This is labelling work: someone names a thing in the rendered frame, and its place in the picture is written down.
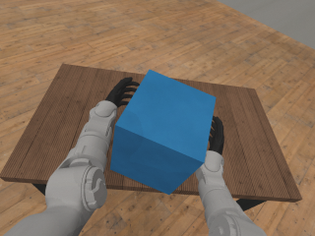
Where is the left robot forearm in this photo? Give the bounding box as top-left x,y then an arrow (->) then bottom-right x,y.
45,100 -> 118,202

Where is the robot right hand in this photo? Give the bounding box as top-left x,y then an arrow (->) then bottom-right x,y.
208,116 -> 224,155

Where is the robot left hand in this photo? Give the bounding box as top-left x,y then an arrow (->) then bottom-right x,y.
105,77 -> 140,108

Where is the carton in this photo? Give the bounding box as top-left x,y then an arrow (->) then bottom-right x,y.
110,70 -> 217,195

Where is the table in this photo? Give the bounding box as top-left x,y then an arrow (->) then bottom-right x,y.
0,63 -> 303,211

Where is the robot right upper arm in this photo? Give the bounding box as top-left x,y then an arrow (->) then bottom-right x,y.
208,213 -> 267,236

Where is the robot left upper arm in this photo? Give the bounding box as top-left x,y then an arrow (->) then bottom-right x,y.
3,165 -> 107,236

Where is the right robot forearm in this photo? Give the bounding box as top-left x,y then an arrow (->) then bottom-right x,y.
195,150 -> 256,229

